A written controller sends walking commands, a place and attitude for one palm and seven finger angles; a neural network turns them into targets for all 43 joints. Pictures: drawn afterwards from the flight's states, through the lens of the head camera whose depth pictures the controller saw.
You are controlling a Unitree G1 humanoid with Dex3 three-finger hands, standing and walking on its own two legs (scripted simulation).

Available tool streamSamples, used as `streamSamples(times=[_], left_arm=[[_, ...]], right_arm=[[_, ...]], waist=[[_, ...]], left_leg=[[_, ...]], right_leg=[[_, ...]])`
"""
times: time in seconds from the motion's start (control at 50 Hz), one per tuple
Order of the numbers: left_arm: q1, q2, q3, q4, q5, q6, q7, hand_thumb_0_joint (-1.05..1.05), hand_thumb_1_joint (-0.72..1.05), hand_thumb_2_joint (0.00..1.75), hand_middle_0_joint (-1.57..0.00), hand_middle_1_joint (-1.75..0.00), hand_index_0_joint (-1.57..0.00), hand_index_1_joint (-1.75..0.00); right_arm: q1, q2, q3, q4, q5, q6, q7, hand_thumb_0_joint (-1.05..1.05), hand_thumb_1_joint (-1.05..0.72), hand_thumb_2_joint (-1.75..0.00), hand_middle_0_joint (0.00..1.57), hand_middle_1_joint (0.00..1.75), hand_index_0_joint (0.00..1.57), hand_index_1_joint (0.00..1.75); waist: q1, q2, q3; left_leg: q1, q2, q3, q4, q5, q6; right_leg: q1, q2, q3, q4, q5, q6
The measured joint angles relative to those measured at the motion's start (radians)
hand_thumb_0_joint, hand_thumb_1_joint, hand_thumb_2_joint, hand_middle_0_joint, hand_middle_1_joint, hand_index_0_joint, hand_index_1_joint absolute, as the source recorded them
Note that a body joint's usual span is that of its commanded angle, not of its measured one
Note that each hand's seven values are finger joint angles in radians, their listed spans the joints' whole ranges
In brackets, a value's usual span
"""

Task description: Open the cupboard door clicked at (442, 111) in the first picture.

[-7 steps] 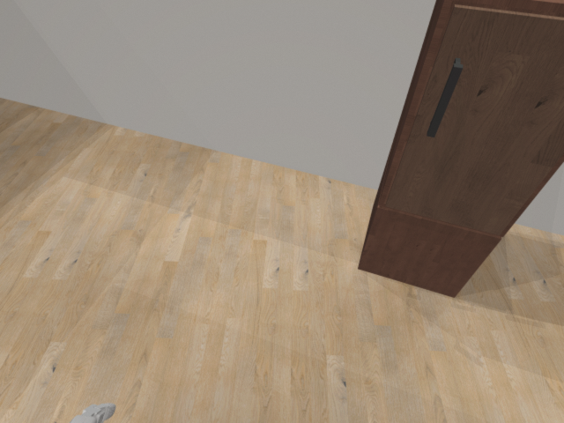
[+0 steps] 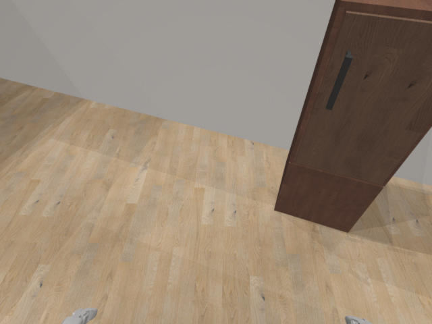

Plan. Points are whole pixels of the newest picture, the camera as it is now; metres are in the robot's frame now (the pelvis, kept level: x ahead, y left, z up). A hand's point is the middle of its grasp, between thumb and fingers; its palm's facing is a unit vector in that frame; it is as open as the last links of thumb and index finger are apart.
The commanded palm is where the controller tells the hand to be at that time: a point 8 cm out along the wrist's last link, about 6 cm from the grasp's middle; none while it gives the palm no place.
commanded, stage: stand and wait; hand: left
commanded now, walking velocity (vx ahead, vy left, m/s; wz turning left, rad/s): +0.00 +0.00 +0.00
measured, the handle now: (338, 81) +0.80 -0.33 +0.06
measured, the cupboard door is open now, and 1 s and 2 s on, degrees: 0 0 0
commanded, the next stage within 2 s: look at it before walking up in 0.90 s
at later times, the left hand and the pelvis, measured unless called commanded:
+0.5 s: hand out of the picture +0.06 +0.24 -0.15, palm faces -0.03 -0.94 -0.35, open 7.4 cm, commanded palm none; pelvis -0.02 -0.01 +0.01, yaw +0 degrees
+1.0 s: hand out of the picture +0.05 +0.23 -0.15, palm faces -0.05 -0.94 -0.33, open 7.4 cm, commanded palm none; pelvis -0.02 -0.01 +0.01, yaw +0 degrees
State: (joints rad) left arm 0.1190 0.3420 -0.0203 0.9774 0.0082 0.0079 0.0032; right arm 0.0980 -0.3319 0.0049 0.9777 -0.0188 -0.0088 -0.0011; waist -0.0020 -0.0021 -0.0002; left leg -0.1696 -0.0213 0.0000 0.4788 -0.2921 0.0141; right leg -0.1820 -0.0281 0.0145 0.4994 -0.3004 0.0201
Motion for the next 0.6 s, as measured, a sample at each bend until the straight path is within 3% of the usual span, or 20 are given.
streamSamples(times=[0.6], left_arm=[[0.026, 0.006, 0.009, 0.102, 0.000, -0.005, -0.004, 0.00, 0.90, 0.90, -0.20, -0.30, -0.21, -0.30]], right_arm=[[0.031, -0.012, -0.005, 0.120, 0.007, 0.005, 0.000, 0.00, -0.90, -0.90, 0.20, 0.30, 0.20, 0.30]], waist=[[-0.002, 0.003, 0.025]], left_leg=[[0.034, 0.022, -0.004, -0.092, 0.079, -0.020]], right_leg=[[0.032, 0.022, -0.004, -0.091, 0.081, -0.017]])
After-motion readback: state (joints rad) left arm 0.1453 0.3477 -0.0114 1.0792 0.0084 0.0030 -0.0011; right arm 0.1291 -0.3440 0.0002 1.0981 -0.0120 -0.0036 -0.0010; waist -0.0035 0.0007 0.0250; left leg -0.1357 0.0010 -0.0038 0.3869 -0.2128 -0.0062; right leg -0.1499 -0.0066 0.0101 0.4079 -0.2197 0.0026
